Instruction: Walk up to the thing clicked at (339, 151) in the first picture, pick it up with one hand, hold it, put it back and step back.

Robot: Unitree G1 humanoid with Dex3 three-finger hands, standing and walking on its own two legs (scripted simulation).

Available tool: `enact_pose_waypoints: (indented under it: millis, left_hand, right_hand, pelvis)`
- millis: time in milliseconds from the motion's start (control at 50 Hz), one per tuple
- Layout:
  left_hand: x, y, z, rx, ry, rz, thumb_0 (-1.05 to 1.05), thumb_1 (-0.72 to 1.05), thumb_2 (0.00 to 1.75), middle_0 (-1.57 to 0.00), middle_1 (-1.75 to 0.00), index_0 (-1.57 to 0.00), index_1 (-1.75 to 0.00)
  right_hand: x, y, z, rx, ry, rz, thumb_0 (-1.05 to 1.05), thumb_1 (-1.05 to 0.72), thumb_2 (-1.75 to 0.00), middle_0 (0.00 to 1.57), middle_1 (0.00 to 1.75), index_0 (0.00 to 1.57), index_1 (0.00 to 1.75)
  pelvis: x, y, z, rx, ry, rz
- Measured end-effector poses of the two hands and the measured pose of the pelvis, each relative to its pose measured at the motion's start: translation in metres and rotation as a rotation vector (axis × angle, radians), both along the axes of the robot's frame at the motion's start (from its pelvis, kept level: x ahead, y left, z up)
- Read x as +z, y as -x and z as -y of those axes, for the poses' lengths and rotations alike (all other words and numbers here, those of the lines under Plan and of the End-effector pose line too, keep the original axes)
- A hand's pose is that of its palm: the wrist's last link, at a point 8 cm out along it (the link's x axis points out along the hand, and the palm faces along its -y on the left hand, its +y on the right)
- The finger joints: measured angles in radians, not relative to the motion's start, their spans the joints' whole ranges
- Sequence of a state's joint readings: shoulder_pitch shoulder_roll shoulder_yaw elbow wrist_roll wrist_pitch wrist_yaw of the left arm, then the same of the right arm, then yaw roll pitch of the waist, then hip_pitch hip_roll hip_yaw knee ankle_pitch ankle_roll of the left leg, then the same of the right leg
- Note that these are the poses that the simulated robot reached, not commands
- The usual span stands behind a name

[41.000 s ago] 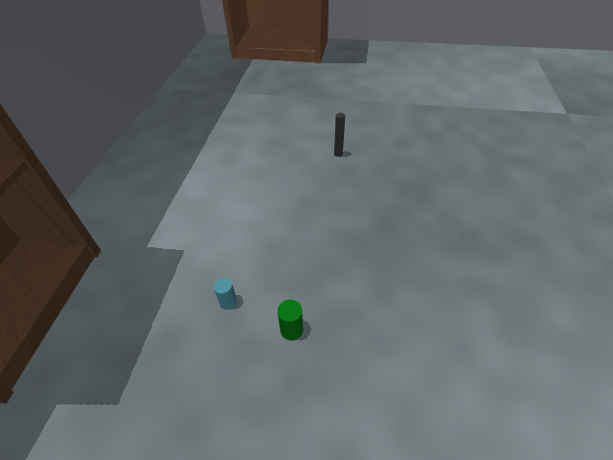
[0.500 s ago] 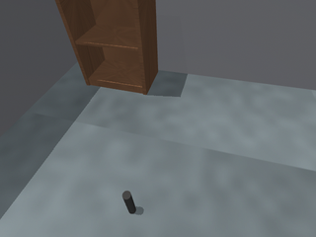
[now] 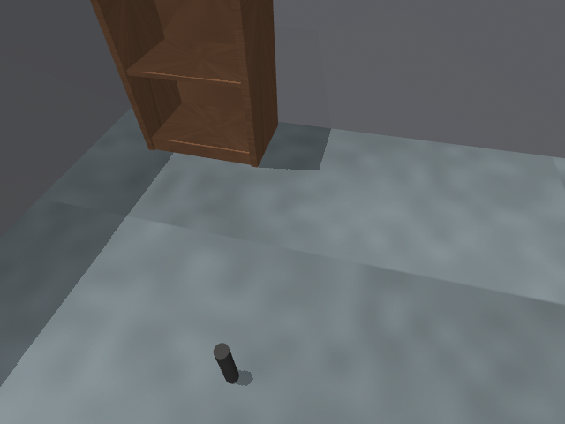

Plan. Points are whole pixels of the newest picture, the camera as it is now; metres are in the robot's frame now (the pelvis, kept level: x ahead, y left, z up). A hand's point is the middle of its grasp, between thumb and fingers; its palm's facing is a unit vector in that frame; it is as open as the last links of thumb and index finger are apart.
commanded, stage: stand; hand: left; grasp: from the side
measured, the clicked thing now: (227, 364) +0.42 +0.21 -0.66
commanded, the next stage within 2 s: step back in 0.32 s
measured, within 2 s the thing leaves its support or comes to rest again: neither
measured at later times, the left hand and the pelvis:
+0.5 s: hand out of the picture +0.08 +0.27 -0.16, palm faces +0.01 -0.93 -0.37, open 7.4 cm; pelvis -0.02 +0.01 -0.01, yaw +0 degrees
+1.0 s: hand out of the picture -0.01 +0.28 -0.18, palm faces -0.09 -0.92 -0.39, open 7.4 cm; pelvis -0.12 +0.02 -0.03, yaw -4 degrees
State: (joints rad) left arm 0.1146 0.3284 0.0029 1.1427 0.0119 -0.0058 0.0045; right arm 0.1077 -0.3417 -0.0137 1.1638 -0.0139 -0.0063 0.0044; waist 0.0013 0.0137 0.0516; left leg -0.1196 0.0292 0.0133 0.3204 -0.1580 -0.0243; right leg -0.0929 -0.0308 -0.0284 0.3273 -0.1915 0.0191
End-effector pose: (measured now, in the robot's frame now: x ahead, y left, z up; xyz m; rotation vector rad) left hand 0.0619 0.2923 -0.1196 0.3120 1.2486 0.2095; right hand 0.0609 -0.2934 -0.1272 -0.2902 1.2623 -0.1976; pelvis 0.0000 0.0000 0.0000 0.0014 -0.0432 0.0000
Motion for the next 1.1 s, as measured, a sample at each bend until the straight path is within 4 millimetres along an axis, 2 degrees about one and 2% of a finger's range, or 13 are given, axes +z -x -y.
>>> enact_pose_waypoints:
  millis: [320,460,540,620,700,760,860,980,1020,1100]
  left_hand:
    - [0.002,-0.01,0.002,-0.004,-0.002,0.023,0.0,0.9,0.9,-0.2,-0.3,-0.2,-0.3]
    - [-0.003,-0.008,-0.015,0.018,-0.02,0.038,0.0,0.9,0.9,-0.2,-0.3,-0.21,-0.3]
    - [-0.009,-0.01,-0.033,-0.005,-0.036,0.053,0.0,0.9,0.9,-0.2,-0.3,-0.21,-0.3]
    - [-0.021,-0.02,-0.053,-0.02,-0.039,0.087,0.0,0.9,0.9,-0.2,-0.3,-0.21,-0.3]
    - [-0.02,-0.019,-0.058,-0.031,-0.043,0.103,0.0,0.9,0.9,-0.2,-0.3,-0.2,-0.3]
    - [-0.02,-0.008,-0.057,-0.049,-0.036,0.09,0.0,0.9,0.9,-0.2,-0.3,-0.2,-0.3]
    - [-0.023,0.023,-0.05,-0.077,-0.033,0.043,0.0,0.9,0.9,-0.2,-0.3,-0.2,-0.3]
    - [-0.024,0.064,-0.036,-0.093,-0.048,0.032,0.0,0.9,0.9,-0.2,-0.3,-0.2,-0.3]
    - [-0.019,0.083,-0.029,-0.088,-0.049,0.03,0.0,0.9,0.9,-0.2,-0.3,-0.2,-0.3]
    - [-0.004,0.115,-0.024,-0.067,-0.052,0.029,0.0,0.9,0.9,-0.2,-0.3,-0.21,-0.3]
  right_hand:
    - [0.002,-0.011,0.002,0.006,0.001,0.025,0.01,-0.9,-0.9,0.2,0.3,0.2,0.3]
    - [0.0,-0.009,0.011,-0.002,0.026,0.035,0.01,-0.9,-0.9,0.2,0.3,0.2,0.3]
    - [0.0,0.002,0.011,-0.003,0.063,0.027,0.01,-0.9,-0.9,0.2,0.3,0.2,0.3]
    - [-0.001,0.025,0.002,0.002,0.102,0.009,0.01,-0.9,-0.9,0.2,0.3,0.2,0.3]
    - [0.006,0.051,-0.01,0.009,0.109,-0.033,0.01,-0.9,-0.9,0.2,0.3,0.2,0.3]
    - [0.008,0.062,-0.015,0.005,0.111,-0.023,0.01,-0.9,-0.9,0.2,0.3,0.2,0.3]
    - [0.004,0.072,-0.018,-0.006,0.098,0.049,0.01,-0.9,-0.9,0.2,0.3,0.2,0.3]
    - [-0.015,0.091,-0.006,-0.005,0.064,0.104,0.01,-0.9,-0.9,0.2,0.3,0.2,0.3]
    - [-0.019,0.099,-0.001,-0.018,0.051,0.108,0.01,-0.9,-0.9,0.2,0.3,0.2,0.3]
    - [-0.015,0.119,0.001,-0.028,0.037,0.09,0.01,-0.9,-0.9,0.2,0.3,0.2,0.3]
  pelvis:
    - [0.0,-0.004,0.003,0.0,0.0,0.003]
    - [-0.009,0.016,-0.003,0.006,0.017,-0.011]
    - [-0.017,0.028,-0.016,0.003,0.014,-0.011]
    - [-0.028,0.039,-0.032,0.005,0.013,-0.018]
    - [-0.022,0.054,-0.036,0.004,0.022,-0.019]
    - [-0.02,0.064,-0.038,-0.01,0.024,-0.023]
    - [-0.022,0.083,-0.037,-0.043,0.017,-0.017]
    - [-0.034,0.114,-0.024,-0.078,0.003,-0.009]
    - [-0.034,0.125,-0.021,-0.067,0.027,0.003]
    - [-0.023,0.141,-0.019,-0.069,-0.017,0.0]
